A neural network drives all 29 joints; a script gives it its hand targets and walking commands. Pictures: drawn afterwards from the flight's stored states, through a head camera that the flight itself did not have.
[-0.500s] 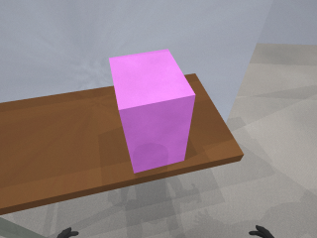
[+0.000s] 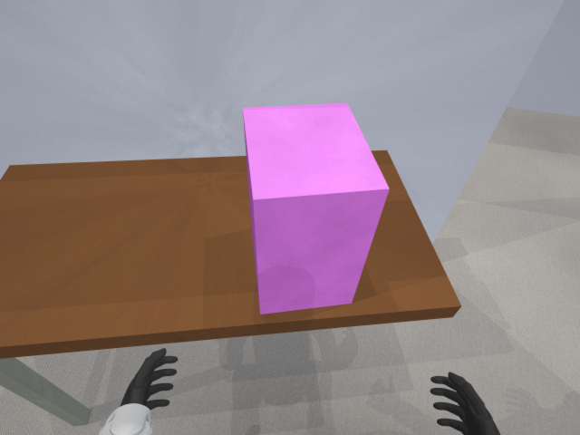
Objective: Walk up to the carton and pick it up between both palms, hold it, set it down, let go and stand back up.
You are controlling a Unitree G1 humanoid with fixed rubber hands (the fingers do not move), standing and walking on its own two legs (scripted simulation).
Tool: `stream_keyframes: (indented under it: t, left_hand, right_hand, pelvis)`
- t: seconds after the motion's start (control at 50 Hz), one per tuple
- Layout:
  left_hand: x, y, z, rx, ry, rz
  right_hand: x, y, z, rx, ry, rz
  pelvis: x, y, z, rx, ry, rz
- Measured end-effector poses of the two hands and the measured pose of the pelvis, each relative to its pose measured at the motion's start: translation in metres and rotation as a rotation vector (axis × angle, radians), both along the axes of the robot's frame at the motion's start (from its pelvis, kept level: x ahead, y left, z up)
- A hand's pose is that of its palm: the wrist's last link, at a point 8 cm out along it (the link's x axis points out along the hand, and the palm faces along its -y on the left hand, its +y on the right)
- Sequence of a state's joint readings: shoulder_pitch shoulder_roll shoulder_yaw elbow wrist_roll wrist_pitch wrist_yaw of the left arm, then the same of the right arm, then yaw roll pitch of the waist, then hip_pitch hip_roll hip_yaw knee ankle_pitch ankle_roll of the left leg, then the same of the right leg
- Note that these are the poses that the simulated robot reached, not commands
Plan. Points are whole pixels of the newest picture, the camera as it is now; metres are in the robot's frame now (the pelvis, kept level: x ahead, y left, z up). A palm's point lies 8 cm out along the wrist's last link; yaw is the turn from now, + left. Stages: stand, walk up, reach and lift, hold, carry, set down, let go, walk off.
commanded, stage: reach and lift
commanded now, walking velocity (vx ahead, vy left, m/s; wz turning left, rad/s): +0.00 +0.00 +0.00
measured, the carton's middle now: (301, 213) +0.47 -0.03 +0.02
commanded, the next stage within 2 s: none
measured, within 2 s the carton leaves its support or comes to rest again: neither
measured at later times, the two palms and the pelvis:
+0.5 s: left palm (144, 390) +0.21 +0.20 -0.05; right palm (456, 382) +0.19 -0.23 -0.05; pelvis +0.03 -0.02 +0.01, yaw +1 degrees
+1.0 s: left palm (148, 376) +0.22 +0.19 -0.02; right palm (433, 338) +0.25 -0.21 -0.02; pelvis +0.03 -0.02 +0.01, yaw +3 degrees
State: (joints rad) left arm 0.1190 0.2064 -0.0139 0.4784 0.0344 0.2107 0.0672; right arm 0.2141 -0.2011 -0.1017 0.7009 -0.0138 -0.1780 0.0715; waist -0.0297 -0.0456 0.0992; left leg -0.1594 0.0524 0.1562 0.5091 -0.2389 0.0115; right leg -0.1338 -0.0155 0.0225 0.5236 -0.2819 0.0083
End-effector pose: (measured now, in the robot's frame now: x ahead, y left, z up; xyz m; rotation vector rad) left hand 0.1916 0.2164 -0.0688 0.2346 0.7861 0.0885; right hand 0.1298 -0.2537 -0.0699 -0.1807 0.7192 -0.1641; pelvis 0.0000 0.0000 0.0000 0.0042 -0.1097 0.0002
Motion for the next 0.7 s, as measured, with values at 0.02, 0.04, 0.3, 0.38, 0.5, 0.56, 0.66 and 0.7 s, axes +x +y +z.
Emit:
stream_keyframes:
  t: [0.02, 0.04, 0.3, 0.38, 0.5, 0.56, 0.66, 0.7]
  left_hand:
    - [-0.002, 0.001, 0.001, 0.001, 0.0, 0.004]
    - [-0.003, 0.002, 0.002, 0.001, -0.003, 0.008]
    - [0.004, -0.011, 0.013, -0.057, -0.143, 0.045]
    - [0.011, -0.013, 0.018, -0.065, -0.2, 0.046]
    - [0.014, -0.014, 0.022, -0.077, -0.265, 0.049]
    - [0.013, -0.012, 0.024, -0.082, -0.289, 0.057]
    - [0.012, -0.01, 0.033, -0.082, -0.36, 0.078]
    - [0.012, -0.011, 0.034, -0.085, -0.376, 0.082]
  right_hand:
    - [0.0, 0.001, 0.0, 0.005, -0.001, -0.001]
    - [0.001, 0.001, 0.0, 0.012, -0.004, -0.002]
    - [0.031, 0.013, 0.011, 0.059, -0.103, 0.025]
    - [0.046, 0.017, 0.016, 0.073, -0.143, 0.036]
    - [0.062, 0.021, 0.023, 0.088, -0.2, 0.045]
    - [0.068, 0.022, 0.025, 0.096, -0.221, 0.05]
    - [0.079, 0.025, 0.032, 0.115, -0.283, 0.069]
    - [0.083, 0.027, 0.034, 0.122, -0.303, 0.078]
  pelvis:
    - [0.001, 0.0, 0.001, 0.001, 0.001, 0.0]
    - [0.002, 0.0, 0.002, 0.001, 0.003, 0.0]
    - [0.019, -0.01, 0.009, 0.007, 0.041, 0.003]
    - [0.025, -0.014, 0.01, 0.005, 0.041, 0.011]
    - [0.035, -0.017, 0.011, 0.001, 0.035, 0.022]
    - [0.038, -0.017, 0.011, 0.0, 0.033, 0.028]
    - [0.041, -0.018, 0.011, -0.002, 0.037, 0.035]
    - [0.041, -0.018, 0.01, -0.003, 0.038, 0.037]
